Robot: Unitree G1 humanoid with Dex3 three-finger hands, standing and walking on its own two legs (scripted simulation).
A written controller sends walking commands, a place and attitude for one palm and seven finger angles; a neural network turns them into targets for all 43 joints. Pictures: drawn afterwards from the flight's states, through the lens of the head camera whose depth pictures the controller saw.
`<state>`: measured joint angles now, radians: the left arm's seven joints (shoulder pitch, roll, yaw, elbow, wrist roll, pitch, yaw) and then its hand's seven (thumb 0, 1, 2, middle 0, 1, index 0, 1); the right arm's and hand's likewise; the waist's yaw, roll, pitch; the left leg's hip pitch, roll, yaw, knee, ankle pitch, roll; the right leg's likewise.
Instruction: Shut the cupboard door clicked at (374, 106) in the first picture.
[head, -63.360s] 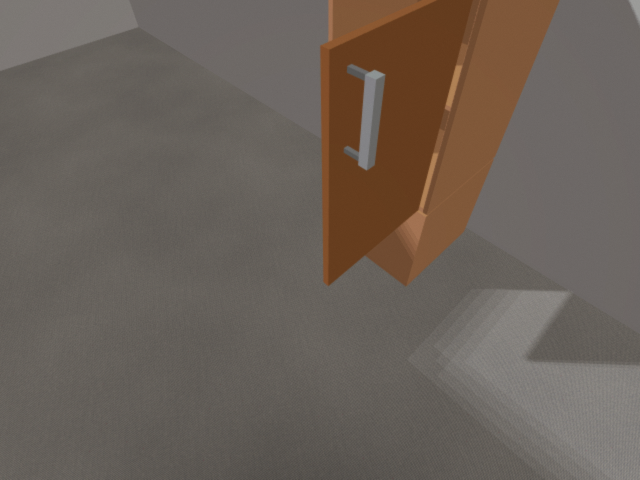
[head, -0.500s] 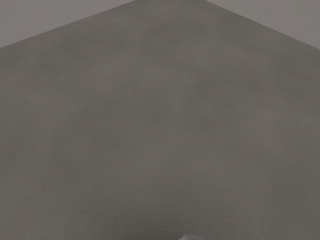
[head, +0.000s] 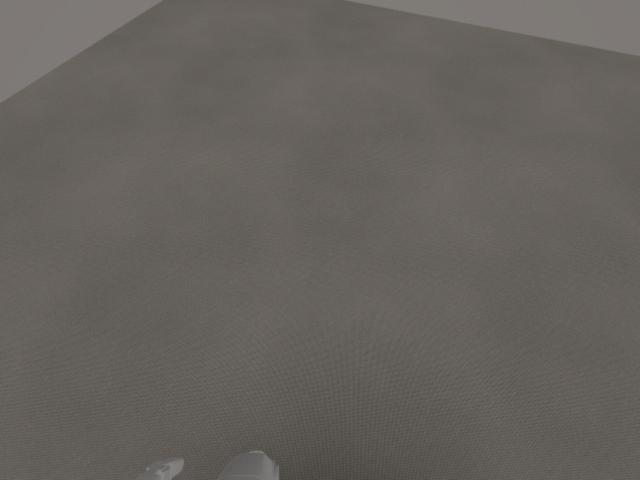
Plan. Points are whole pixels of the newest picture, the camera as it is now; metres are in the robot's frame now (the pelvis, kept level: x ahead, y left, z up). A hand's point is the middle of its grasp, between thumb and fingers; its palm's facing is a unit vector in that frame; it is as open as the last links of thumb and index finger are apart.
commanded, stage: turn to face it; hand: left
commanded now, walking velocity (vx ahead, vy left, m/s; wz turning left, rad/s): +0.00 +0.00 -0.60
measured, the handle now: out of the picture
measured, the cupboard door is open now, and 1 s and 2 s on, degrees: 20 20 20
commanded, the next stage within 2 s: none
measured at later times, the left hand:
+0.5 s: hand (202, 453) +0.17 +0.18 -0.16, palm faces -0.28 -0.92 -0.27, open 7.4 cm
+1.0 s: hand (250, 409) +0.23 +0.12 -0.16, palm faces -0.54 -0.82 -0.20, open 7.4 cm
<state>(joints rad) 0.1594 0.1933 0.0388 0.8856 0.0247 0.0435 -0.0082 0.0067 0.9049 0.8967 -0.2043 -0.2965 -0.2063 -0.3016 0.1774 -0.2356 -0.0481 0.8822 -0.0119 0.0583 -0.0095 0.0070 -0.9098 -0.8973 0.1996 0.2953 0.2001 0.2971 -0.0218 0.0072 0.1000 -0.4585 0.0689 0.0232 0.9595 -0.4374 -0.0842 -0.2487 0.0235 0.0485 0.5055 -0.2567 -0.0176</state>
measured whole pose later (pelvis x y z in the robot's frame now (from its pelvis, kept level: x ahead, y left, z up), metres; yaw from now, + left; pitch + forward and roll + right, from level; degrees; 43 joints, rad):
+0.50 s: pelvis +0.01 +0.00 -0.01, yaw -18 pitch -1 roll -1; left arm 0.16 0.25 0.07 0.89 0.02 0.04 -0.03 0.01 0.91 0.90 -0.20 -0.30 -0.20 -0.30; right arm 0.24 -0.25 -0.05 0.90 -0.02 0.05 -0.01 0.01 -0.90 -0.90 0.20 0.30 0.20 0.30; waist -0.01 0.05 0.09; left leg -0.31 0.18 0.16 0.75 -0.43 -0.06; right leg -0.27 0.00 -0.07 0.60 -0.30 -0.01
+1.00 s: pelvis +0.03 +0.01 +0.00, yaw -35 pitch +0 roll -1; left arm 0.14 0.25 0.08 0.90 0.02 0.08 -0.04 0.01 0.91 0.90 -0.20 -0.30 -0.20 -0.30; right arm 0.23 -0.20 -0.01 0.87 -0.03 0.02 -0.02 0.00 -0.91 -0.90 0.20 0.30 0.20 0.30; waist 0.00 -0.01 0.10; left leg -0.24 0.12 0.13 0.52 -0.27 -0.02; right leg -0.42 0.00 -0.04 0.97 -0.49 0.04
